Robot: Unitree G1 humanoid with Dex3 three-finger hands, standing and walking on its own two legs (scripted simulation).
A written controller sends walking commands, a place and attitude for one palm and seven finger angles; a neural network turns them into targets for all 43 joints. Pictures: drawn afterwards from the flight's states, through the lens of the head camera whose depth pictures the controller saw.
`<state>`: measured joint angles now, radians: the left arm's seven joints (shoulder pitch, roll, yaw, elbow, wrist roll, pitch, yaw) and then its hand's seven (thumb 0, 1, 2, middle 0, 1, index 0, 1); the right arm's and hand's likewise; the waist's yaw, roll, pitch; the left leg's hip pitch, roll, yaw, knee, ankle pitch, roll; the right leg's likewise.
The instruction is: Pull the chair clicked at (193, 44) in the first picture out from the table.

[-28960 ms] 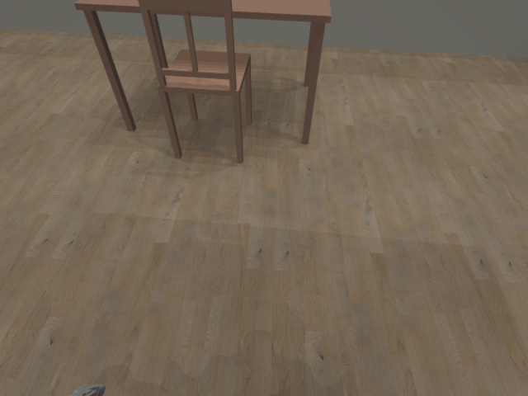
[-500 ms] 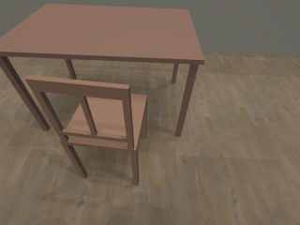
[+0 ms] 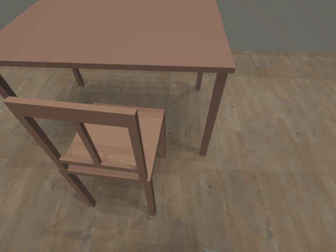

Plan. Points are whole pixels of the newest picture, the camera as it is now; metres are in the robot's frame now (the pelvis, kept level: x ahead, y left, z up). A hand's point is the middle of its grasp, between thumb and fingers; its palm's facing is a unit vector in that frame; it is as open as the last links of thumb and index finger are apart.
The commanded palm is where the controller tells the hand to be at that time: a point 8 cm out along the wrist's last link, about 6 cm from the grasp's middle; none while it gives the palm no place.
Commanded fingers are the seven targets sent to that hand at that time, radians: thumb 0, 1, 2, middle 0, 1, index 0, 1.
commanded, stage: come to a stop and stand still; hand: left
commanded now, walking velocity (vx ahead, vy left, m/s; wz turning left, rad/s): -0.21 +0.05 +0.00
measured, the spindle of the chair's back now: (88, 143) +0.45 +0.30 -0.09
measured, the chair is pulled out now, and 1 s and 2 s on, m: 0.18 0.18 0.18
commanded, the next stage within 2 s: look again from close up in 1.10 s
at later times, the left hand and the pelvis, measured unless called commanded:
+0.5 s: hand out of the picture +0.06 +0.18 -0.17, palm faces +0.04 -0.97 -0.25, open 7.4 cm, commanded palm none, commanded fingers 0.00 0.90 0.90 -0.20 -0.30 -0.20 -0.30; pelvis -0.01 +0.00 -0.01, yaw +0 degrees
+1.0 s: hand out of the picture +0.00 +0.16 -0.16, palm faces +0.03 -0.97 -0.25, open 7.3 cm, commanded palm none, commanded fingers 0.00 0.90 0.90 -0.20 -0.30 -0.20 -0.30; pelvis -0.01 -0.02 +0.00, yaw +0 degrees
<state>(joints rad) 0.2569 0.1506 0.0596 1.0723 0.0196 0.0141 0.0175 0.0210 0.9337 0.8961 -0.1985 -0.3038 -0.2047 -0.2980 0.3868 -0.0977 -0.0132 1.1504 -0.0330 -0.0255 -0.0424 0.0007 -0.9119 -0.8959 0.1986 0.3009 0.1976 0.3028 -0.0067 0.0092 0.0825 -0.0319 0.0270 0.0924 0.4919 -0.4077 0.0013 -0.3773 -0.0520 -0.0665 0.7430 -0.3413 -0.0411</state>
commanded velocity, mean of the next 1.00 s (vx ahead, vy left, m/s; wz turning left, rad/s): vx -0.05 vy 0.02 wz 0.00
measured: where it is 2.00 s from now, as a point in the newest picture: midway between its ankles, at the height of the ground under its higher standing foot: outside the picture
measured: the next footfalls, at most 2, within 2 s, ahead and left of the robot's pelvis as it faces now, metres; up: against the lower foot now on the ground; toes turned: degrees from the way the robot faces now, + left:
right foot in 0.04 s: +0.12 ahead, -0.13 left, +0.00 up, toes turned +1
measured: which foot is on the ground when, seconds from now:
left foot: down 0.00-1.00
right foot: up 0.00-0.02, down 0.04-1.00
